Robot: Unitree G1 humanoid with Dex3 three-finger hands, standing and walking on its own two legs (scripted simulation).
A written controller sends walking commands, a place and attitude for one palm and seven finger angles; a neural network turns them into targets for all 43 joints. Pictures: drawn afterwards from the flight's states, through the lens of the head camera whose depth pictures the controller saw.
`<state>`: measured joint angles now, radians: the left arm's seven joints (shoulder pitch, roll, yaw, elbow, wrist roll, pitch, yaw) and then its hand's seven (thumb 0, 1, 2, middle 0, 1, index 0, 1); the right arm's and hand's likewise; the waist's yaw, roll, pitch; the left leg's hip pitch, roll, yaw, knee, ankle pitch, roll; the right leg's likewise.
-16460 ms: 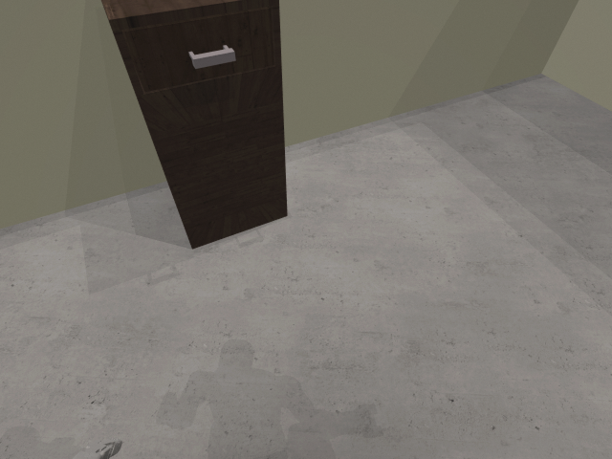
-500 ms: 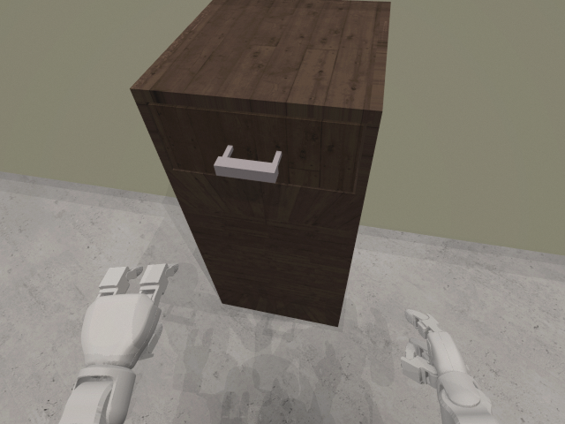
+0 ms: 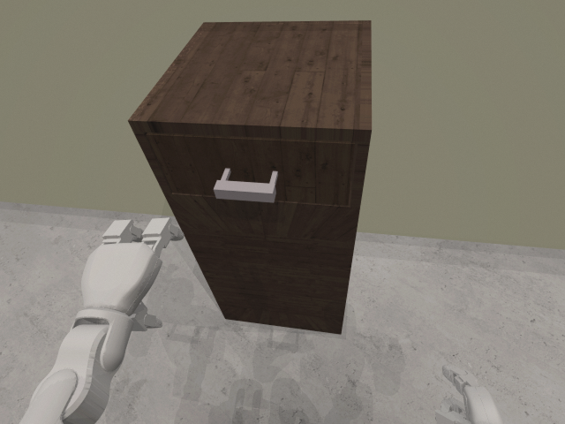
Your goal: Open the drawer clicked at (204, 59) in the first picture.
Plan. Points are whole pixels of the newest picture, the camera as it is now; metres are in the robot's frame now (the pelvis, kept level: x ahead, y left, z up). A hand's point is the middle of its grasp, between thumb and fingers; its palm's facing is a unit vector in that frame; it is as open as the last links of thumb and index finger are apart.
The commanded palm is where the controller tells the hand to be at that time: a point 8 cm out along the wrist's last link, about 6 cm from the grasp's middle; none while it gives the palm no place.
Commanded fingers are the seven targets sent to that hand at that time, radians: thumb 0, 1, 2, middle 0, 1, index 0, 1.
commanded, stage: raise the hand with hooked fingers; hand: left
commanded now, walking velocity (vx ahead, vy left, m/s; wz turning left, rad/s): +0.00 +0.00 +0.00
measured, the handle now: (247, 182) +0.52 +0.14 +0.02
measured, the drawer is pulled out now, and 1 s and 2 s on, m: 0.00 0.00 0.00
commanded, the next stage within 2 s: move the hooked fingers above the handle in 0.78 s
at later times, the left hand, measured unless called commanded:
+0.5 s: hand (117, 221) +0.32 +0.26 +0.14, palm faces +0.04 -0.04 -1.00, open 13.8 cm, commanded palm +0.28 +0.26 +0.19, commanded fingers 0.00 -0.50 0.30 -0.30 -1.20 -0.30 -1.20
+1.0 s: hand (131, 232) +0.31 +0.24 +0.13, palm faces +0.03 -0.06 -1.00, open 13.8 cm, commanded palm +0.29 +0.24 +0.19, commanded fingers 0.00 -0.50 0.30 -0.30 -1.20 -0.30 -1.20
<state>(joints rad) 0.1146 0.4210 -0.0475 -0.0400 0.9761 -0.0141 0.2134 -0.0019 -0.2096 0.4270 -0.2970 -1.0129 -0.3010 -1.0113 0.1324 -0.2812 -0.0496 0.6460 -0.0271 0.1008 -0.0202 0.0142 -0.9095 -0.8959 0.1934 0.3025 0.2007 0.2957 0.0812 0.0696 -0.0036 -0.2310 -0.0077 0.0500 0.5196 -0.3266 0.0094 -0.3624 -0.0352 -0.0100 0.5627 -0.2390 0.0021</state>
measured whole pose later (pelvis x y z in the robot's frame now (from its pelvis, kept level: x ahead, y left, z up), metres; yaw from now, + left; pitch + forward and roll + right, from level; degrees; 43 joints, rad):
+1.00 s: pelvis +0.00 +0.00 +0.01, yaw +1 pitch +1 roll +0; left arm -0.16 0.52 -0.04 0.03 0.88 -0.04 -0.04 0.00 -0.49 0.30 -0.32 -1.20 -0.32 -1.20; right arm 0.11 -0.26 -0.01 0.64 0.01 0.16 0.00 0.01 -0.91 -0.90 0.19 0.30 0.20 0.30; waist 0.09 0.09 0.01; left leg -0.14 -0.01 0.02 0.37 -0.25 0.01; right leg -0.25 -0.04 -0.04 0.40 -0.16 0.01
